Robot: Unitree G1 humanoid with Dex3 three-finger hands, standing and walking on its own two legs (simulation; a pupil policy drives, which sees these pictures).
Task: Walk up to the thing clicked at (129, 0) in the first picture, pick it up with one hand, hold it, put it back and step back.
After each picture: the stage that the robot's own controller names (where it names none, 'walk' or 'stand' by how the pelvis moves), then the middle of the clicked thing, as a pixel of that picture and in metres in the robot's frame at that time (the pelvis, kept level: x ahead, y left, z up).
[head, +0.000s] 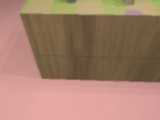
stand; out of the picture +1.05 -0.30 +0.08
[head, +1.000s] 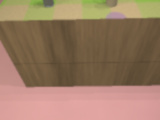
rise first; out of the picture +0.97 -0.12 +0.10
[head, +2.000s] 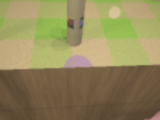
walk; (75, 18) +0.60 +0.05 +0.10
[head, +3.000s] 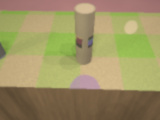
stand; (84, 37) +0.52 +0.02 +0.09
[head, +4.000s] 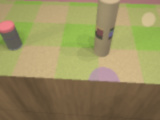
stand; (104, 28) +0.54 -0.07 +0.09
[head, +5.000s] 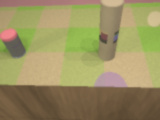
stand; (109, 32) +0.51 -0.08 +0.09
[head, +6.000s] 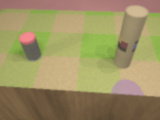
stand; (128, 41) +0.50 -0.14 +0.08
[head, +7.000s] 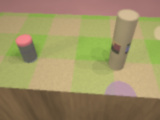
stand; (121, 43) +0.50 -0.13 +0.08
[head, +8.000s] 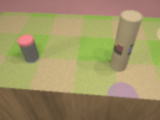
stand; (123, 44) +0.49 -0.13 +0.08
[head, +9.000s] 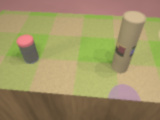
stand; (125, 45) +0.48 -0.14 +0.08
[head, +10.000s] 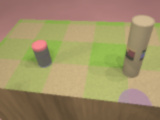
rise first; (135, 50) +0.48 -0.15 +0.08
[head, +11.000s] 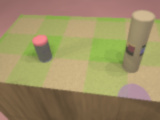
go down; (135, 45) +0.50 -0.15 +0.08
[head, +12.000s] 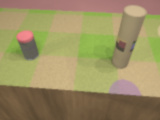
go down; (126, 40) +0.50 -0.16 +0.09
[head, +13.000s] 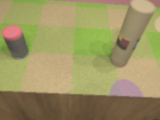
go down; (128, 38) +0.47 -0.16 +0.11
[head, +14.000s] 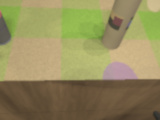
close in; (121, 16) +0.50 -0.15 +0.14
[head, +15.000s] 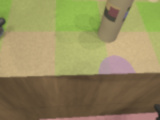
close; (117, 7) +0.50 -0.14 +0.15
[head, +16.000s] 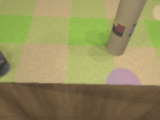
lift; (124, 24) +0.49 -0.14 +0.14
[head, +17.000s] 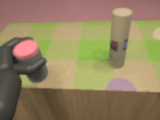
lift; (118, 41) +0.53 -0.13 +0.11
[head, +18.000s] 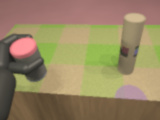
hold; (129, 47) +0.50 -0.15 +0.10
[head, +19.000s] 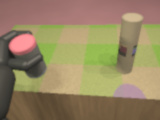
hold; (127, 46) +0.51 -0.15 +0.10
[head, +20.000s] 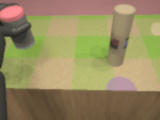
crouch; (119, 38) +0.51 -0.15 +0.10
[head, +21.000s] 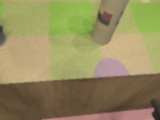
lower; (110, 11) +0.50 -0.13 +0.13
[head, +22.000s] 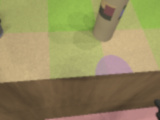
lower; (112, 5) +0.50 -0.14 +0.16
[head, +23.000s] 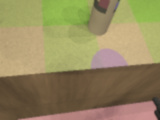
lower; out of the picture +0.51 -0.13 +0.16
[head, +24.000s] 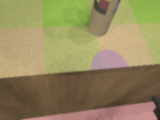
lower; out of the picture +0.51 -0.13 +0.16
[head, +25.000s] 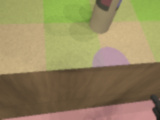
rest; out of the picture +0.51 -0.14 +0.16
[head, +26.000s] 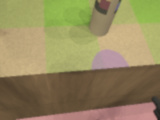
withdraw; out of the picture +0.51 -0.14 +0.16
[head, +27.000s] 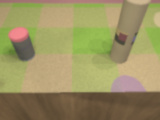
sink last; (126, 32) +0.48 -0.15 +0.13
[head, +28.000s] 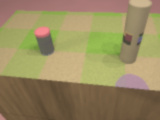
stand; (132, 34) +0.52 -0.14 +0.13
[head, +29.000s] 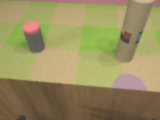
stand; (131, 32) +0.50 -0.14 +0.13
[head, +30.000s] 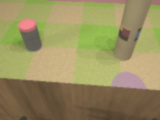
stand; (130, 29) +0.50 -0.14 +0.15
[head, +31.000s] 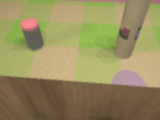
stand; (130, 28) +0.50 -0.14 +0.14
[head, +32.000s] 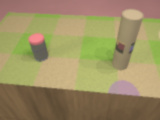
walk; (125, 43) +0.51 -0.14 +0.08
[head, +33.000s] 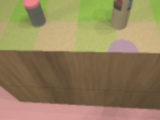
walk; out of the picture +0.63 -0.13 +0.10
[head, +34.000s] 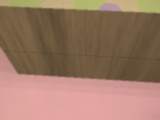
walk; out of the picture +0.91 -0.14 +0.10
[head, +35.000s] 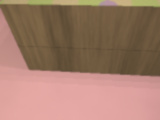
stand; out of the picture +1.11 -0.12 +0.09
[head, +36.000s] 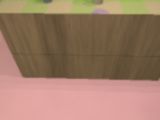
stand; out of the picture +1.10 -0.10 +0.07
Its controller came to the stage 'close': yes
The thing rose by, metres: 0.00
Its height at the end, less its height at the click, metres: +0.00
